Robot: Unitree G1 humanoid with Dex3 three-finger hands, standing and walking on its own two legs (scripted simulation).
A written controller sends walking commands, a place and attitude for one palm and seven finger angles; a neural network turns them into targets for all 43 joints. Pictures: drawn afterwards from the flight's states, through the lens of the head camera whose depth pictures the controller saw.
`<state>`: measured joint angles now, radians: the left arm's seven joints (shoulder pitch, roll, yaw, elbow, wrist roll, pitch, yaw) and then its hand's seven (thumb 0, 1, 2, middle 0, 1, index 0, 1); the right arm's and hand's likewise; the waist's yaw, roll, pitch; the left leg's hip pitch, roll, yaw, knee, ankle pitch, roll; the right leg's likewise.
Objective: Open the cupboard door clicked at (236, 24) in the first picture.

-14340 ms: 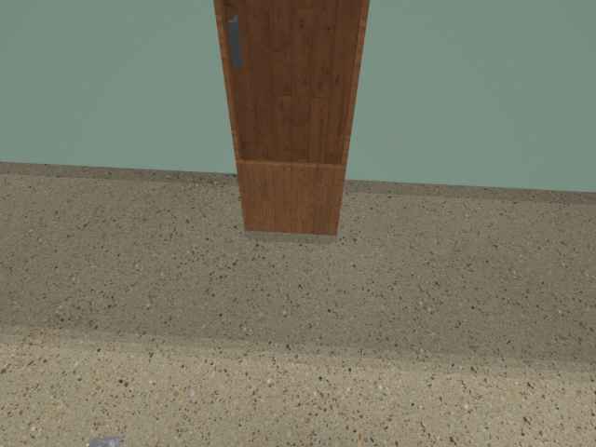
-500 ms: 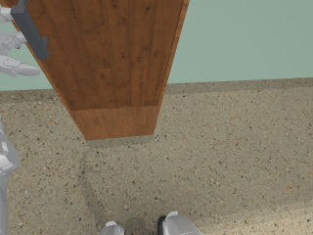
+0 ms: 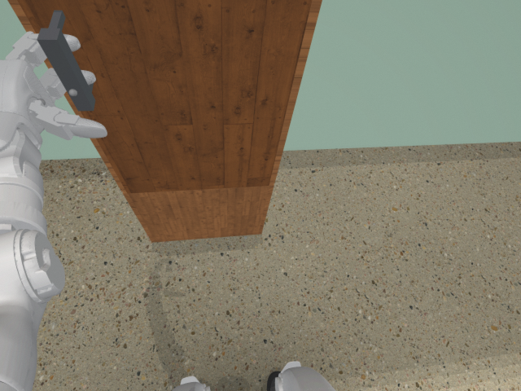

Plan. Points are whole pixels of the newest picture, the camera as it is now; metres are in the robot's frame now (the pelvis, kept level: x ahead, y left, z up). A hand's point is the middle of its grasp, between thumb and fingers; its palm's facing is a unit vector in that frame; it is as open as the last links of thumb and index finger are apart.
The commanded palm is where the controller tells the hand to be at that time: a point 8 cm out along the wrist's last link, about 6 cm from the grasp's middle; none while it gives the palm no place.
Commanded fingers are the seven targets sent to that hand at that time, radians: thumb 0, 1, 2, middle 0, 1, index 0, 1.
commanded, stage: slide the fingers in behind the handle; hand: left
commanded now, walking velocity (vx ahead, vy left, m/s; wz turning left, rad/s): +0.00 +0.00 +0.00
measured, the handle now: (72, 63) +0.58 +0.22 +0.12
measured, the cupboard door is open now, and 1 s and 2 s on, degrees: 0 0 12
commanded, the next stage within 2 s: close the thumb around the handle in 0.62 s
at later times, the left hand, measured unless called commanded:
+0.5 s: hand (87, 91) +0.53 +0.19 +0.12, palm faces +0.00 -1.00 +0.00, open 14.0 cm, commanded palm +0.50 +0.24 +0.12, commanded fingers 0.00 -0.50 0.30 -0.30 -1.20 -0.30 -1.20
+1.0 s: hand (87, 90) +0.53 +0.19 +0.12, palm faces +0.00 -1.00 +0.00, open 11.7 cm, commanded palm +0.50 +0.24 +0.12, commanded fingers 0.00 0.34 0.66 -0.36 -1.29 -0.36 -1.29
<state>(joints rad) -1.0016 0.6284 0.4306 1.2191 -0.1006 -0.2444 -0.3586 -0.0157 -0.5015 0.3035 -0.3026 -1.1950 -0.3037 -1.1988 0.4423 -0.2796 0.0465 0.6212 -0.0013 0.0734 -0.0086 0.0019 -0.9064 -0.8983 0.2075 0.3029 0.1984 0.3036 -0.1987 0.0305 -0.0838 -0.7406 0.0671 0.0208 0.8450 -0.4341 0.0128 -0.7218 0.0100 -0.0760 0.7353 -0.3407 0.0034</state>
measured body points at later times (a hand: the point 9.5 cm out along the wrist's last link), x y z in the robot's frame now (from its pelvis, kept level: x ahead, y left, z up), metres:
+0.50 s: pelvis -0.01 -0.01 +0.00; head +0.12 +0.01 +0.43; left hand +0.52 +0.25 +0.12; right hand -0.05 -0.27 -0.11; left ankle -0.03 +0.10 -0.70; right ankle +0.00 -0.13 -0.70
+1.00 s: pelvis +0.00 +0.00 +0.00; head +0.12 +0.01 +0.43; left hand +0.52 +0.25 +0.12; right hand -0.02 -0.27 -0.11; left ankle -0.03 +0.10 -0.70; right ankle +0.00 -0.13 -0.70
